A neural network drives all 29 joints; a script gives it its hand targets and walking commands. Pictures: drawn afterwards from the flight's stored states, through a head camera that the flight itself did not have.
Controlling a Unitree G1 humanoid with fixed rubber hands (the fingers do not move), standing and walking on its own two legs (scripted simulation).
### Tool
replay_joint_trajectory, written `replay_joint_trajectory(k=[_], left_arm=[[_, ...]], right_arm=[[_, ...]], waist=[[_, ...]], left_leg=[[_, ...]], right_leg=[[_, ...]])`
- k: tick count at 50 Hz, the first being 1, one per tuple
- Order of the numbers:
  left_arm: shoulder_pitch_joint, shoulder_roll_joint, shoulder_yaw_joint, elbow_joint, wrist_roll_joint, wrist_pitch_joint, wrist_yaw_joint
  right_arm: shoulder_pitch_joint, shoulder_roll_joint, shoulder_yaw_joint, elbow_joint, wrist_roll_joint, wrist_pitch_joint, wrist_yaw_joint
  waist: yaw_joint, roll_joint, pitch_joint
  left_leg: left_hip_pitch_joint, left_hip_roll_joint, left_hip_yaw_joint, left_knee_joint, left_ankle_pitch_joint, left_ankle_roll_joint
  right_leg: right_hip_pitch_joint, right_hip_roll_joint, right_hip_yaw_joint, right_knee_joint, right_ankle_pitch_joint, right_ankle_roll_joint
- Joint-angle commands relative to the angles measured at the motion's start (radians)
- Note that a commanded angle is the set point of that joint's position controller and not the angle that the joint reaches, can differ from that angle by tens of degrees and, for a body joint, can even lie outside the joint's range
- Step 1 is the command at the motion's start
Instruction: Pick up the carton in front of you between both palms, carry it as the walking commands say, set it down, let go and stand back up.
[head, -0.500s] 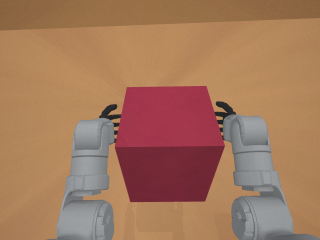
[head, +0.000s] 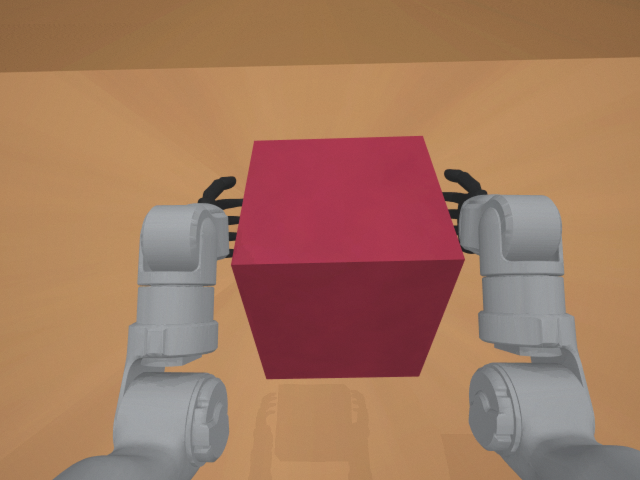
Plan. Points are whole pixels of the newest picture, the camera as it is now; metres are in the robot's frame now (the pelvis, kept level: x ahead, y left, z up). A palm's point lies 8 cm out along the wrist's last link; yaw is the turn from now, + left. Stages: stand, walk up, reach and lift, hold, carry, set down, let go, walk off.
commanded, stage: carry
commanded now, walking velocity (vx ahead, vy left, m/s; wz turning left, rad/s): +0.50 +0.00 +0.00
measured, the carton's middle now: (340, 264) +0.36 +0.00 +0.10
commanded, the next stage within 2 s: none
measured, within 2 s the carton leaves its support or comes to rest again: neither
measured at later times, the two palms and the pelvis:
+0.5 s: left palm (261, 136) +0.60 +0.12 +0.15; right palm (440, 126) +0.62 -0.18 +0.15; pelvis +0.24 -0.04 +0.00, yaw +0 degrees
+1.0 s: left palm (291, 38) +0.96 +0.09 +0.19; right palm (427, 44) +0.92 -0.21 +0.19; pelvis +0.56 -0.01 +0.05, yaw -2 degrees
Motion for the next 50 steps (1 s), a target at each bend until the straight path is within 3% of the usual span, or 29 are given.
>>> replay_joint_trajectory(k=[1,3,4,5,6,7,9,10,13,16,18,19,20,21,22,24,25,27,33,37,39,40,41,42,43,45,46,48,50], left_arm=[[-0.812,-0.992,-0.491,-0.124,-0.426,-0.022,-0.212],[-0.851,-1.022,-0.487,-0.116,-0.439,-0.02,-0.214],[-0.843,-1.031,-0.482,-0.098,-0.439,-0.021,-0.215],[-0.844,-1.036,-0.473,-0.076,-0.435,-0.018,-0.218],[-0.872,-1.057,-0.458,-0.069,-0.428,-0.014,-0.223],[-0.912,-1.062,-0.457,-0.057,-0.419,-0.012,-0.226],[-0.879,-1.074,-0.446,-0.01,-0.414,-0.012,-0.226],[-0.868,-1.082,-0.442,-0.006,-0.414,-0.014,-0.223],[-0.887,-1.084,-0.447,-0.064,-0.418,-0.012,-0.202],[-0.842,-1.048,-0.439,-0.089,-0.393,-0.001,-0.181],[-0.788,-1.027,-0.429,-0.071,-0.369,0.002,-0.178],[-0.761,-1.016,-0.423,-0.05,-0.361,0.0,-0.18],[-0.721,-1.017,-0.426,-0.039,-0.359,-0.004,-0.185],[-0.756,-1.011,-0.432,-0.06,-0.35,-0.019,-0.19],[-0.8,-1.039,-0.454,-0.096,-0.357,-0.018,-0.198],[-0.898,-1.092,-0.512,-0.202,-0.419,-0.026,-0.213],[-0.942,-1.117,-0.539,-0.251,-0.448,-0.032,-0.218],[-0.987,-1.15,-0.568,-0.319,-0.491,-0.04,-0.225],[-0.949,-1.106,-0.606,-0.396,-0.523,-0.039,-0.238],[-0.858,-1.042,-0.604,-0.325,-0.487,-0.024,-0.249],[-0.818,-1.026,-0.598,-0.266,-0.468,-0.019,-0.256],[-0.811,-1.024,-0.595,-0.242,-0.457,-0.017,-0.259],[-0.811,-1.02,-0.591,-0.22,-0.445,-0.016,-0.263],[-0.798,-1.05,-0.58,-0.195,-0.444,-0.011,-0.268],[-0.834,-1.029,-0.576,-0.182,-0.43,-0.01,-0.266],[-0.813,-1.034,-0.55,-0.2,-0.389,-0.019,-0.248],[-0.805,-1.033,-0.534,-0.211,-0.369,-0.022,-0.236],[-0.784,-1.015,-0.505,-0.231,-0.329,-0.028,-0.21],[-0.764,-0.992,-0.492,-0.242,-0.297,-0.035,-0.188]], right_arm=[[-0.765,1.067,0.509,-0.025,0.402,-0.01,0.23],[-0.77,1.093,0.486,0.007,0.4,-0.01,0.23],[-0.75,1.096,0.469,0.028,0.398,-0.009,0.23],[-0.717,1.089,0.45,0.046,0.386,-0.01,0.23],[-0.753,1.075,0.431,0.038,0.371,-0.017,0.227],[-0.791,1.079,0.432,0.021,0.368,-0.018,0.226],[-0.858,1.102,0.467,-0.045,0.396,-0.025,0.227],[-0.903,1.116,0.489,-0.09,0.421,-0.03,0.227],[-0.99,1.126,0.518,-0.204,0.464,-0.033,0.221],[-0.941,1.107,0.518,-0.208,0.458,-0.013,0.217],[-0.888,1.111,0.519,-0.172,0.45,-0.002,0.222],[-0.85,1.117,0.52,-0.146,0.44,0.0,0.226],[-0.859,1.107,0.52,-0.139,0.428,0.0,0.232],[-0.864,1.126,0.514,-0.115,0.42,0.003,0.241],[-0.894,1.116,0.51,-0.108,0.404,-0.001,0.242],[-0.868,1.13,0.51,-0.115,0.387,-0.007,0.241],[-0.851,1.136,0.507,-0.122,0.378,-0.012,0.238],[-0.824,1.135,0.507,-0.156,0.36,-0.024,0.224],[-0.766,1.037,0.531,-0.26,0.28,-0.046,0.177],[-0.71,0.985,0.554,-0.237,0.251,-0.034,0.172],[-0.709,0.985,0.565,-0.208,0.257,-0.028,0.181],[-0.692,0.99,0.566,-0.187,0.266,-0.027,0.189],[-0.694,1.002,0.571,-0.183,0.285,-0.026,0.2],[-0.702,0.991,0.568,-0.153,0.29,-0.034,0.208],[-0.707,1.036,0.584,-0.146,0.316,-0.034,0.219],[-0.79,1.113,0.622,-0.222,0.392,-0.032,0.244],[-0.849,1.145,0.64,-0.271,0.435,-0.035,0.254],[-0.931,1.184,0.659,-0.339,0.495,-0.038,0.264],[-0.961,1.183,0.659,-0.369,0.525,-0.036,0.269]], waist=[[0.027,-0.131,-0.279],[-0.022,-0.104,-0.309],[-0.049,-0.043,-0.338],[-0.081,0.156,-0.366],[-0.097,0.324,-0.255],[-0.104,0.263,-0.192],[-0.101,0.107,-0.238],[-0.098,0.085,-0.255],[-0.09,0.155,-0.263],[-0.073,0.198,-0.259],[0.012,0.168,-0.331],[0.06,0.083,-0.418],[0.122,-0.039,-0.519],[0.087,-0.319,-0.525],[0.083,-0.226,-0.475],[0.074,-0.043,-0.405],[0.068,-0.01,-0.407],[0.056,-0.062,-0.434],[0.07,-0.071,-0.393],[0.07,-0.119,-0.353],[-0.008,-0.159,-0.415],[-0.087,-0.128,-0.488],[-0.141,-0.058,-0.548],[-0.112,0.264,-0.654],[-0.13,0.263,-0.608],[-0.12,0.085,-0.491],[-0.111,0.04,-0.467],[-0.094,0.063,-0.462],[-0.092,0.086,-0.456]], left_leg=[[-0.085,-0.03,0.028,-0.122,0.032,0.013],[0.234,-0.059,0.07,-0.338,0.183,0.029],[0.462,-0.005,-0.001,-0.359,0.166,0.037],[0.602,0.208,-0.316,-0.465,-0.075,0.089],[0.65,0.362,-0.614,-0.5,-0.124,0.194],[0.649,0.393,-0.647,-0.494,0.007,0.249],[0.699,0.349,-0.529,-0.437,0.201,0.228],[0.697,0.322,-0.456,-0.432,0.206,0.203],[0.614,0.243,-0.279,-0.443,0.316,0.163],[0.478,0.204,-0.145,-0.409,0.451,0.129],[0.339,0.182,-0.014,-0.205,0.785,0.081],[0.243,0.145,0.063,-0.002,0.862,0.04],[0.061,0.109,0.048,0.241,0.571,0.003],[-0.227,-0.066,-0.006,0.453,0.016,-0.034],[-0.356,-0.046,-0.115,0.618,-0.014,-0.012],[-0.445,0.019,-0.108,0.699,0.054,0.021],[-0.445,0.037,-0.114,0.653,0.096,0.027],[-0.426,0.042,-0.101,0.579,0.126,0.03],[-0.458,0.025,-0.014,0.27,0.175,0.01],[-0.232,-0.062,0.109,-0.048,0.316,0.033],[0.062,-0.134,0.174,-0.156,0.344,0.069],[0.314,-0.114,0.166,-0.222,0.384,0.083],[0.585,0.059,-0.068,-0.218,0.254,0.1],[0.821,0.354,-0.664,-0.298,0.395,0.277],[0.839,0.345,-0.743,-0.321,0.513,0.337],[0.759,0.289,-0.512,-0.253,0.762,0.259],[0.711,0.268,-0.449,-0.259,0.762,0.219],[0.667,0.244,-0.394,-0.294,0.673,0.183],[0.647,0.252,-0.369,-0.314,0.669,0.195]], right_leg=[[0.281,-0.226,0.305,-0.257,-0.211,-0.15],[0.13,-0.146,0.147,-0.154,-0.224,-0.106],[-0.028,-0.107,0.082,-0.04,-0.261,-0.08],[-0.186,-0.04,-0.011,0.215,-0.279,-0.036],[-0.458,0.025,-0.024,0.288,-0.273,-0.012],[-0.565,-0.002,0.031,0.4,-0.269,-0.016],[-0.627,-0.011,0.04,0.532,-0.248,-0.009],[-0.625,-0.022,0.035,0.526,-0.226,-0.005],[-0.505,-0.012,-0.011,0.417,-0.115,0.015],[-0.275,0.032,-0.083,0.215,-0.016,0.007],[0.094,0.124,-0.199,0.092,0.068,-0.022],[0.351,0.145,-0.214,0.049,0.082,-0.043],[0.598,-0.053,0.062,-0.012,-0.139,-0.069],[0.678,-0.312,0.7,-0.211,-0.197,-0.186],[0.693,-0.34,0.772,-0.219,-0.087,-0.252],[0.61,-0.296,0.552,-0.098,0.323,-0.24],[0.576,-0.271,0.47,-0.083,0.382,-0.215],[0.568,-0.244,0.379,-0.094,0.347,-0.184],[0.578,-0.212,0.243,-0.124,0.494,-0.204],[0.519,-0.149,0.089,-0.087,0.797,-0.145],[0.447,-0.141,0.001,0.091,1.094,-0.089],[0.345,-0.123,-0.046,0.264,1.002,-0.051],[0.122,-0.109,-0.008,0.436,0.632,-0.03],[-0.214,0.073,0.037,0.704,-0.059,0.011],[-0.36,0.11,0.123,0.918,-0.167,0.001],[-0.483,0.044,0.138,0.935,-0.122,-0.022],[-0.486,0.024,0.134,0.865,-0.081,-0.024],[-0.455,0.012,0.12,0.756,-0.043,-0.023],[-0.46,0.009,0.094,0.691,-0.054,-0.015]])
